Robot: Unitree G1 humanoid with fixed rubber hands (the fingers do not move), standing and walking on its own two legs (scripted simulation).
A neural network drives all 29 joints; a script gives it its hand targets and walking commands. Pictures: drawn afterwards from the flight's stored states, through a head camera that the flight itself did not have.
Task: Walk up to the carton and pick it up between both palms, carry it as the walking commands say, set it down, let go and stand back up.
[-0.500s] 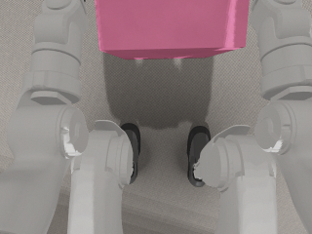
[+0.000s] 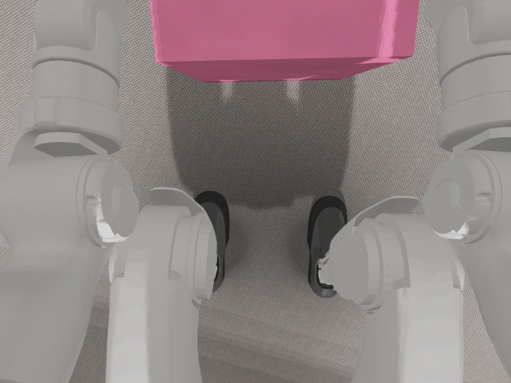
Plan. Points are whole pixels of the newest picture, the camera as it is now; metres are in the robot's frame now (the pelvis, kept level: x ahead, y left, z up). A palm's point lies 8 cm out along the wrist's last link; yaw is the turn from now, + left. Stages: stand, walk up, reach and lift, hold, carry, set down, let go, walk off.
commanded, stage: set down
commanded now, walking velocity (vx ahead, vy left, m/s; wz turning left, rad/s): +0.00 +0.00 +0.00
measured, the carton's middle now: out of the picture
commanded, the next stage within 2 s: none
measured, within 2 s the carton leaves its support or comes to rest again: neither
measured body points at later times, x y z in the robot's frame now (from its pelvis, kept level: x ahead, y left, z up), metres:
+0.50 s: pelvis +0.01 +0.00 +0.01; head +0.38 +0.01 +0.25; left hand +0.58 +0.19 -0.15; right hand +0.60 -0.16 -0.15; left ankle +0.12 +0.12 -0.33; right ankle +0.12 -0.12 -0.33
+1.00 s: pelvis +0.01 +0.00 +0.02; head +0.38 +0.01 +0.27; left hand +0.59 +0.22 -0.12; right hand +0.61 -0.19 -0.11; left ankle +0.12 +0.12 -0.33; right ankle +0.12 -0.12 -0.33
